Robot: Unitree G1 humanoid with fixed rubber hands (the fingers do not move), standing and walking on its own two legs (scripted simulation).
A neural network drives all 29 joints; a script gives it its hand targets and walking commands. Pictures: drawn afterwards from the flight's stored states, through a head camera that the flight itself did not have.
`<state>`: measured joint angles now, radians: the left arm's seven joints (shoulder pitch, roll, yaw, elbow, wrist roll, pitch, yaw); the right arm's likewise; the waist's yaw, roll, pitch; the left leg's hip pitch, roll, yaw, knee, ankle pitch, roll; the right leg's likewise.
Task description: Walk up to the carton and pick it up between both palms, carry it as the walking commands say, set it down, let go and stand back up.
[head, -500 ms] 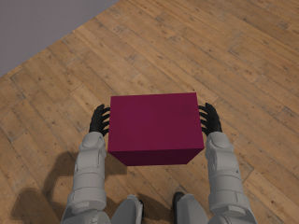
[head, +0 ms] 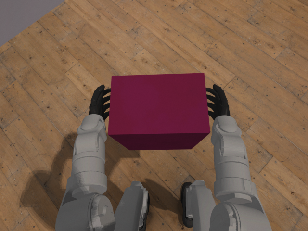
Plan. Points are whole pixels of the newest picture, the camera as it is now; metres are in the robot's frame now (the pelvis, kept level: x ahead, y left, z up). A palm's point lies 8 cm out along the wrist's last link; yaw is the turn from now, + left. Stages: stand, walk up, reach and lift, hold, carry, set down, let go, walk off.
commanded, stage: set down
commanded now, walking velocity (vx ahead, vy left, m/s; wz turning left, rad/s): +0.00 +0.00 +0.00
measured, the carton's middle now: (159, 119) +0.43 +0.03 -0.15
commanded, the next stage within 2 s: none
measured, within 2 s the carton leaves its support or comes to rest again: neither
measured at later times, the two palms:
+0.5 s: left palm (108, 116) +0.43 +0.19 -0.15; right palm (209, 116) +0.44 -0.12 -0.16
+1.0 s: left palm (114, 118) +0.45 +0.20 -0.24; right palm (202, 117) +0.47 -0.12 -0.25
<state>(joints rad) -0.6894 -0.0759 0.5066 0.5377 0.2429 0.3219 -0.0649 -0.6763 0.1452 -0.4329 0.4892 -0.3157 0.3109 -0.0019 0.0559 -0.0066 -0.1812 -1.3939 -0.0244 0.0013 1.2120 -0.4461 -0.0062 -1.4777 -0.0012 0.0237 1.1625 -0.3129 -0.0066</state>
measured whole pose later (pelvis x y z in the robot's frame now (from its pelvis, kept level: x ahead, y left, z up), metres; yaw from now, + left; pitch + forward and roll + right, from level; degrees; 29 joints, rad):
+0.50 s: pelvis -0.01 +0.00 -0.08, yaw +1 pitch +44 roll +2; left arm -0.83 0.00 0.47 0.63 0.16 0.31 0.00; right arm -0.84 0.05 -0.40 0.62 -0.23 0.30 -0.05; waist 0.05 -0.01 -0.23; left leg -1.75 -0.03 0.00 1.54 -0.55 -0.01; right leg -1.84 0.00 0.02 1.48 -0.40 0.00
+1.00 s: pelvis -0.03 +0.00 -0.16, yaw +2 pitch +47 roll +1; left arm -1.04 0.07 0.46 0.69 0.14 0.32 0.01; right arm -1.04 -0.01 -0.42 0.67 -0.18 0.31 -0.07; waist 0.03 -0.01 -0.14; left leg -2.04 -0.06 -0.03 1.78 -0.56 -0.03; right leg -2.11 0.03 0.03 1.71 -0.42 0.01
